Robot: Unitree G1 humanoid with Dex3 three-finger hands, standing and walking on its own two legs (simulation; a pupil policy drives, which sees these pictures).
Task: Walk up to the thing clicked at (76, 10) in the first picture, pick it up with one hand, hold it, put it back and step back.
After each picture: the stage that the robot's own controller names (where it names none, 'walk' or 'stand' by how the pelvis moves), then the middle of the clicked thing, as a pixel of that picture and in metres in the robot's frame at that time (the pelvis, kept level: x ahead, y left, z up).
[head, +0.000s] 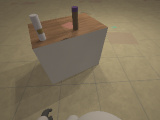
stand; (75, 19) +1.03 +0.26 +0.12
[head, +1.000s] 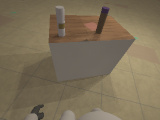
rise first; (101, 21) +0.94 -0.04 +0.14
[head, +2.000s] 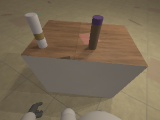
rise first; (94, 34) +0.61 +0.03 +0.17
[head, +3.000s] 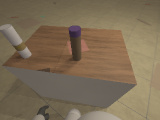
stand; (76, 45) +0.48 +0.15 +0.15
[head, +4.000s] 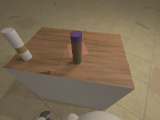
stand; (76, 49) +0.47 +0.15 +0.12
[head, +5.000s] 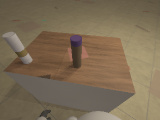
stand; (76, 53) +0.45 +0.14 +0.12
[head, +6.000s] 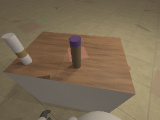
stand; (76, 54) +0.45 +0.14 +0.12
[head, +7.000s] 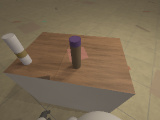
stand; (75, 54) +0.45 +0.14 +0.12
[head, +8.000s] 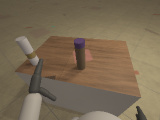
rise first; (80, 55) +0.45 +0.14 +0.12
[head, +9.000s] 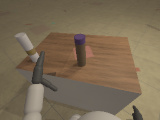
go down; (80, 52) +0.47 +0.13 +0.13
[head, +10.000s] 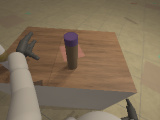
go down; (72, 53) +0.42 +0.13 +0.14
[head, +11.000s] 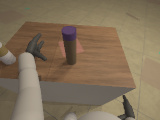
close in; (70, 48) +0.44 +0.13 +0.15
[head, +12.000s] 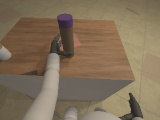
close; (67, 39) +0.48 +0.14 +0.18
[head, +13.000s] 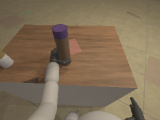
lift; (63, 48) +0.43 +0.17 +0.17
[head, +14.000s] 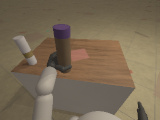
lift; (63, 52) +0.31 +0.17 +0.28
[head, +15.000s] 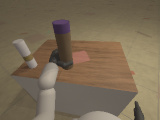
hold; (64, 48) +0.33 +0.16 +0.29
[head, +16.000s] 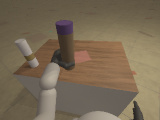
hold; (67, 48) +0.32 +0.15 +0.29
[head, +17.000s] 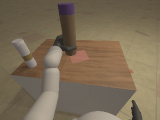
crouch; (68, 32) +0.40 +0.15 +0.34
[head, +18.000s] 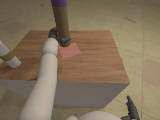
lower; (62, 24) +0.51 +0.16 +0.29
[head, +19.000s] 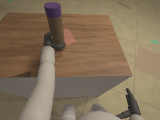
lower; (57, 31) +0.53 +0.17 +0.19
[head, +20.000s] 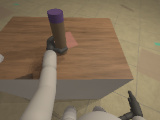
lower; (59, 35) +0.50 +0.17 +0.18
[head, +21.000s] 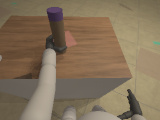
lower; (58, 34) +0.52 +0.17 +0.18
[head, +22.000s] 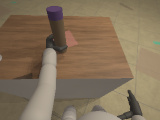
lower; (58, 33) +0.52 +0.17 +0.18
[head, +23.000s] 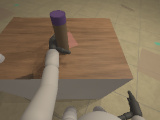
withdraw; (61, 36) +0.50 +0.16 +0.18
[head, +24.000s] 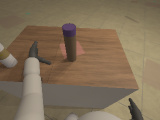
sink last; (70, 45) +0.47 +0.14 +0.16
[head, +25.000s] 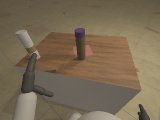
stand; (80, 46) +0.53 +0.15 +0.15
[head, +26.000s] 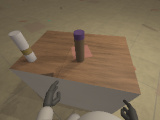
stand; (79, 48) +0.50 +0.14 +0.13
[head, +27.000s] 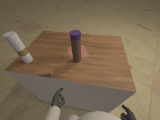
stand; (76, 48) +0.50 +0.16 +0.13
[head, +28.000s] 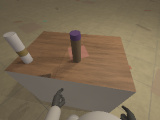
stand; (76, 48) +0.50 +0.16 +0.13
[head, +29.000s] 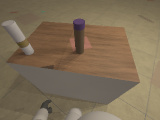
walk; (79, 38) +0.55 +0.13 +0.14
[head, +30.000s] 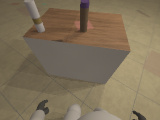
walk; (84, 17) +0.80 +0.14 +0.14
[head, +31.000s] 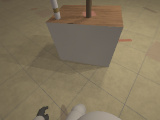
walk; (88, 6) +1.19 +0.15 +0.14
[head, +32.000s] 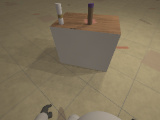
stand; (90, 14) +1.23 +0.11 +0.13
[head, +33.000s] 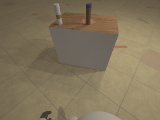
stand; (88, 14) +1.24 +0.12 +0.12
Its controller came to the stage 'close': yes
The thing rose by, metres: 0.22
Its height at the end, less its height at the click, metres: +0.00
